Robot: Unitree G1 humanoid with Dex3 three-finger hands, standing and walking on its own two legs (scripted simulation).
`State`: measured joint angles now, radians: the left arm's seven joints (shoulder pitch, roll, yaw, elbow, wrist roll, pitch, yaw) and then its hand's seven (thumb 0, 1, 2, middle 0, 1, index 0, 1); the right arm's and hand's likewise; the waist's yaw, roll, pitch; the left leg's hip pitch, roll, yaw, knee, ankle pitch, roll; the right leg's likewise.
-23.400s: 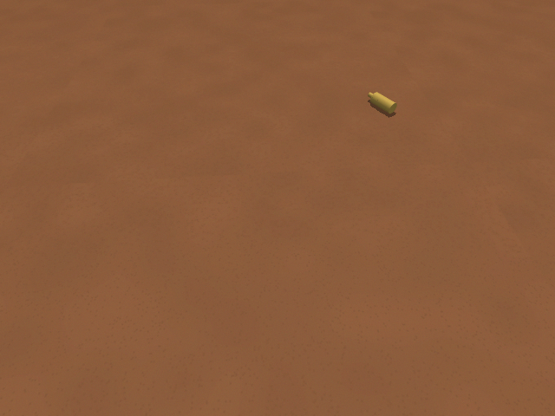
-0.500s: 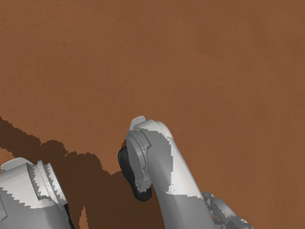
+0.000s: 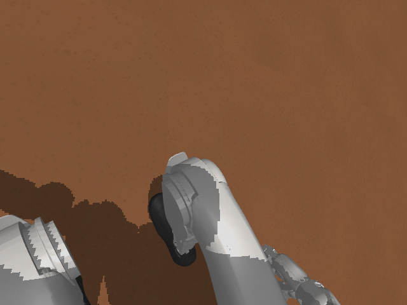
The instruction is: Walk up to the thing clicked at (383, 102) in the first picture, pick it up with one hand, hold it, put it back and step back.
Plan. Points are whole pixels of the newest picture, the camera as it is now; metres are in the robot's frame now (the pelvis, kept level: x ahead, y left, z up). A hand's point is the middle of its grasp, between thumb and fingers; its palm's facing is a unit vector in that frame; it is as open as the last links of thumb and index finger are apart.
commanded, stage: rest palm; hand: left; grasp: from above
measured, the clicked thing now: out of the picture +0.50 +0.41 -0.28
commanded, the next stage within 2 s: close in 1.56 s
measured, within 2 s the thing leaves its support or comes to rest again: neither
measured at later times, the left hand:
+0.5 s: hand out of the picture +0.47 +0.38 -0.24, palm faces -0.43 -0.16 -0.89, open 14.2 cm
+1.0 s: hand out of the picture +0.48 +0.37 -0.25, palm faces -0.44 -0.17 -0.88, open 14.0 cm
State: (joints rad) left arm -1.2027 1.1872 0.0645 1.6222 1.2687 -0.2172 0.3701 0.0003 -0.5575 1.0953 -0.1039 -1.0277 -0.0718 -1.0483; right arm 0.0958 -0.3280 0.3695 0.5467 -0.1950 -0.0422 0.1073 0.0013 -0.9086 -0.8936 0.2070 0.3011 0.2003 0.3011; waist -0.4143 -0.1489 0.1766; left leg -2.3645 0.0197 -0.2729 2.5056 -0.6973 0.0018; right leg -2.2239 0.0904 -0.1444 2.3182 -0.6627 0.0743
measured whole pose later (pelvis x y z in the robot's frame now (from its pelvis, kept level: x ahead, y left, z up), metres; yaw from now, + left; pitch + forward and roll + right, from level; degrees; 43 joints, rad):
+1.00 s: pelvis +0.00 +0.00 +0.00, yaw -2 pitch +29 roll -17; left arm -1.19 1.22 0.07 1.65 1.26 -0.23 0.42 0.00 -0.54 1.06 -0.09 -1.05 -0.07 -1.07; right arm 0.09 -0.34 0.40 0.56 -0.22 -0.10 0.13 0.00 -0.91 -0.90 0.21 0.30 0.20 0.30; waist -0.42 -0.17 0.21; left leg -2.36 0.03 -0.29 2.53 -0.72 0.01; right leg -2.22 0.09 -0.17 2.32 -0.66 0.08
